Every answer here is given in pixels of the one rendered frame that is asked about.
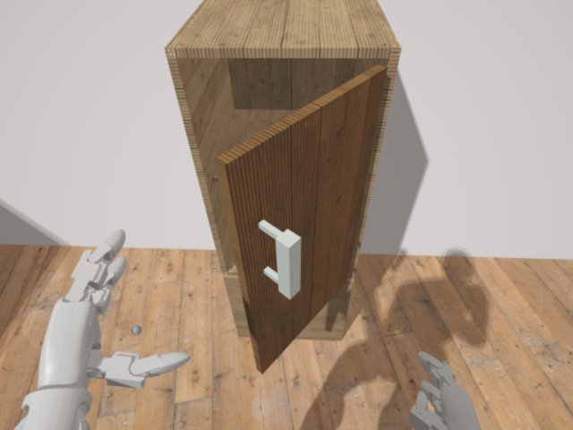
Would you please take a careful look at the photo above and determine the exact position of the robot right hand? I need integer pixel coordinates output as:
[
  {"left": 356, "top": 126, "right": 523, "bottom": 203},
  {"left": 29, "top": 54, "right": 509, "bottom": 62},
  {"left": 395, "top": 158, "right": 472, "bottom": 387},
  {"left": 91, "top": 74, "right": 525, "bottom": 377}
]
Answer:
[{"left": 411, "top": 351, "right": 481, "bottom": 430}]

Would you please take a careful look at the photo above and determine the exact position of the cupboard door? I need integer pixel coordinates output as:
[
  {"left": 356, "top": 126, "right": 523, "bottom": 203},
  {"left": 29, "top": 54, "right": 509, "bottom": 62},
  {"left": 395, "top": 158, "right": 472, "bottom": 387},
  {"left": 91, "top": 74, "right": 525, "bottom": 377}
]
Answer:
[{"left": 214, "top": 64, "right": 388, "bottom": 374}]

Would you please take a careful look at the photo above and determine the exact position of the handle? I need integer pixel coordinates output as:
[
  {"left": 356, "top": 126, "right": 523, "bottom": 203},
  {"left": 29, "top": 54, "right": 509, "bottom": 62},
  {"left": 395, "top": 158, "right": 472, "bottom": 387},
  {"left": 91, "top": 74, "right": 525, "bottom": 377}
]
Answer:
[{"left": 259, "top": 220, "right": 301, "bottom": 300}]

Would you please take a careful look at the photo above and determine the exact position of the left robot forearm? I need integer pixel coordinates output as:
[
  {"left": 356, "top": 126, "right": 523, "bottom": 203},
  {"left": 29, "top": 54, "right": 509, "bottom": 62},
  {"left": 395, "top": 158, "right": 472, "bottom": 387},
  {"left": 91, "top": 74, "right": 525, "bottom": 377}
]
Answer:
[{"left": 13, "top": 384, "right": 92, "bottom": 430}]

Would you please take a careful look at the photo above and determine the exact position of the robot left hand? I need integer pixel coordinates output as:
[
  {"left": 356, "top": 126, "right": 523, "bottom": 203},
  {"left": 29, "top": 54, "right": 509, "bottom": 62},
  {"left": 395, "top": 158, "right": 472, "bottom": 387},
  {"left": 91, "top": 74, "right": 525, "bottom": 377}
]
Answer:
[{"left": 38, "top": 229, "right": 190, "bottom": 389}]

